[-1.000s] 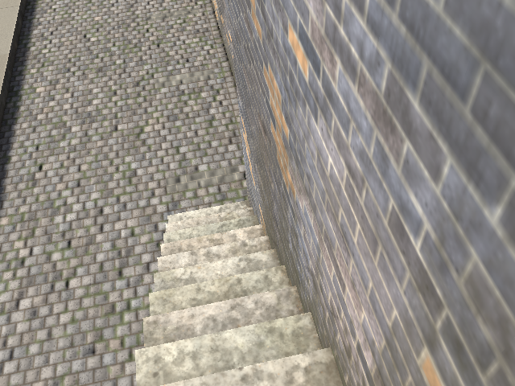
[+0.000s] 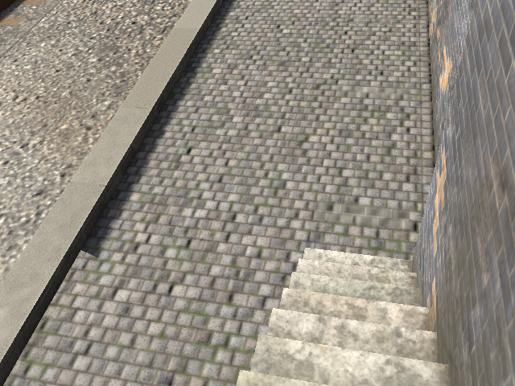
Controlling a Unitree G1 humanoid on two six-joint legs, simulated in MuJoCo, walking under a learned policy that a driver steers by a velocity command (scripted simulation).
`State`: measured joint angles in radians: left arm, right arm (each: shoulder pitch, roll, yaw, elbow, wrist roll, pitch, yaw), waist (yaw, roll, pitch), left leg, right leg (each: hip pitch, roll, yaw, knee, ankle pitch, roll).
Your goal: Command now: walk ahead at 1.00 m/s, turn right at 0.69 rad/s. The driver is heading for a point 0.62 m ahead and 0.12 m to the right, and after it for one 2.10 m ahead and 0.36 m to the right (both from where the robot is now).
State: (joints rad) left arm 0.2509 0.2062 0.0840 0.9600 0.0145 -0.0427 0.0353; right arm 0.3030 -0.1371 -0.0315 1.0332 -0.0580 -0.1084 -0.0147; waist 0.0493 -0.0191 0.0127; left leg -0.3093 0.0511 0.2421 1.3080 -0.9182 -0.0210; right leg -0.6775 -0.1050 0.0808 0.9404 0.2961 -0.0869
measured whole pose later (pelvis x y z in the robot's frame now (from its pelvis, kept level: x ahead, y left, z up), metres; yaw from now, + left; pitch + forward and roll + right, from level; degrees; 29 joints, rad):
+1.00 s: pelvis +0.68 -0.16 -0.57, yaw -15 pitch +0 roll -4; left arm 0.29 0.23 0.02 0.65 0.10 -0.13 -0.03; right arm 0.18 -0.27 -0.01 0.81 -0.11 -0.09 0.02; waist 0.02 0.10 0.01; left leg -0.71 0.10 0.07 0.79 0.37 -0.06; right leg -0.42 -0.14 -0.18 1.26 -0.82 0.08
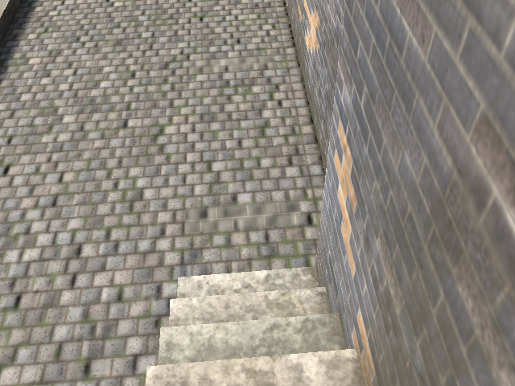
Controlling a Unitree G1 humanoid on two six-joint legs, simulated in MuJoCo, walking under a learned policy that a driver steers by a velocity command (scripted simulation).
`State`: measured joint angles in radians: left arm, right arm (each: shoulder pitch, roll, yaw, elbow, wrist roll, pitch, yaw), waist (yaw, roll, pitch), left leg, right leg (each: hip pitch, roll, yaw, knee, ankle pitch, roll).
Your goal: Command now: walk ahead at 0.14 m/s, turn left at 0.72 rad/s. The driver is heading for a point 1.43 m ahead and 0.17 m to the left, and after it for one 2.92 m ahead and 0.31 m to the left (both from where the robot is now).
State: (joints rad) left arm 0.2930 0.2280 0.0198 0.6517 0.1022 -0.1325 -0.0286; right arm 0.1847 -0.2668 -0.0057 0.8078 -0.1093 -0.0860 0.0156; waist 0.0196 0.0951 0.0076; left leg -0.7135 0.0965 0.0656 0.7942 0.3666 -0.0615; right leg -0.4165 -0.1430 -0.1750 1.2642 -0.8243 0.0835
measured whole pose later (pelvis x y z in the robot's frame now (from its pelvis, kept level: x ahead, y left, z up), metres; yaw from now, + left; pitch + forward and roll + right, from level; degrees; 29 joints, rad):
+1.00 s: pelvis +0.16 +0.00 -0.09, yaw +5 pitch +4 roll -4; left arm 0.19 0.29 0.02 0.65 0.08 0.00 -0.12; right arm 0.41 -0.31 0.01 0.71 -0.04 -0.12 -0.06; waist -0.12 -0.04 -0.05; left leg -0.38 0.07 0.04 0.68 -0.37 0.04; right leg -0.88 -0.02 0.01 1.53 -0.12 0.14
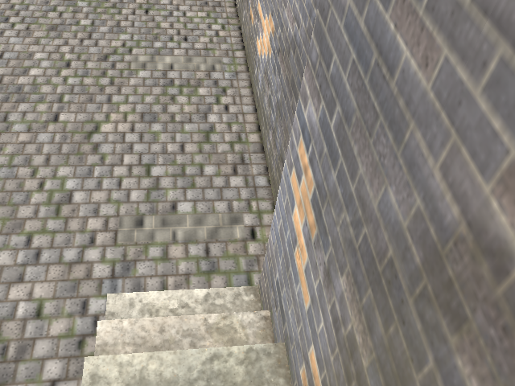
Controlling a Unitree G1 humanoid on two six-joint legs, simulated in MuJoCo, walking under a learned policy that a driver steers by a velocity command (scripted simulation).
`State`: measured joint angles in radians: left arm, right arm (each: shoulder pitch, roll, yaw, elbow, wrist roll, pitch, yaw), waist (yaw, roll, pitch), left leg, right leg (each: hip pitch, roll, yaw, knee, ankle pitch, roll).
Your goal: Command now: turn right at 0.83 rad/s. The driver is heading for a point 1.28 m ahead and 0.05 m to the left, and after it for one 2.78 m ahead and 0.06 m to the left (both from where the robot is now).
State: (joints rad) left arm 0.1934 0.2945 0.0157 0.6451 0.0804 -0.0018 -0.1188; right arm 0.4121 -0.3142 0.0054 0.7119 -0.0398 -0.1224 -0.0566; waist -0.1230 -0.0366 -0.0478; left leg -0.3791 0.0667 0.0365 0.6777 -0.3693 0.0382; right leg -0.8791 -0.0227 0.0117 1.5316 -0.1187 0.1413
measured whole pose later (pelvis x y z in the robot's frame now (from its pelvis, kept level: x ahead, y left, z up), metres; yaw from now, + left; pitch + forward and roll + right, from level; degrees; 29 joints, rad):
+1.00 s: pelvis +0.01 +0.06 -0.05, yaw +11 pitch +1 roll -2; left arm 0.20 0.32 0.08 0.68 0.03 0.01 0.01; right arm 0.35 -0.27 -0.01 0.70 0.01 0.03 0.01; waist -0.04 -0.05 0.00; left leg -0.50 -0.18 -0.04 1.00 -0.50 0.16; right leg -0.65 -0.04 0.09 1.38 -0.51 0.02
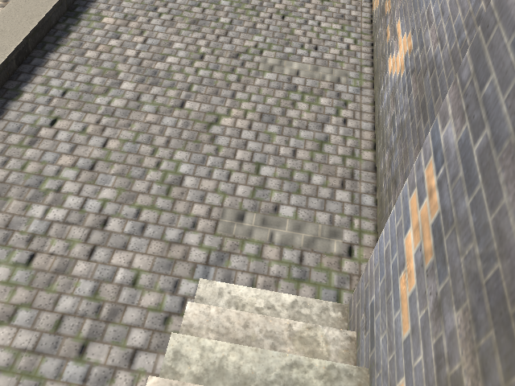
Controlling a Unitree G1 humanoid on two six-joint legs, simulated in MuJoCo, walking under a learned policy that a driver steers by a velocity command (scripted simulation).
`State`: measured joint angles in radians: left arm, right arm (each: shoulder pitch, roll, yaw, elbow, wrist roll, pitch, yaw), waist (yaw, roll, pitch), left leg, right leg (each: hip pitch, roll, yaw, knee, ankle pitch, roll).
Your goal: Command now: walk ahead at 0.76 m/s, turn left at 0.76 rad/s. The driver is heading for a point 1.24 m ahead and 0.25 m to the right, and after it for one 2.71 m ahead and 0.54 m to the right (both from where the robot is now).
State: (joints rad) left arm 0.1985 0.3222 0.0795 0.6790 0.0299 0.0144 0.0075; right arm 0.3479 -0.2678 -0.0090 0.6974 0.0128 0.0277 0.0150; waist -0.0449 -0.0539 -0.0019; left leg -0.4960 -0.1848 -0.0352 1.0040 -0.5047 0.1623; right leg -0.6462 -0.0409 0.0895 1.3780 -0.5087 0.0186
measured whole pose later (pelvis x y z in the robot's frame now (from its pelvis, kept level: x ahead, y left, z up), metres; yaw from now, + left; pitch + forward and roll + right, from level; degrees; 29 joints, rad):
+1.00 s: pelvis +0.42 +0.05 -0.22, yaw -28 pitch -1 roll +5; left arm 0.41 0.17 0.05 0.89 0.01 0.03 -0.01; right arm 0.15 -0.09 0.02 0.66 -0.03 -0.17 0.02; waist 0.04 -0.08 -0.03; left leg -0.39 0.02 0.12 1.02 -0.17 -0.08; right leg -0.69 0.09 0.11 1.49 -0.33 -0.05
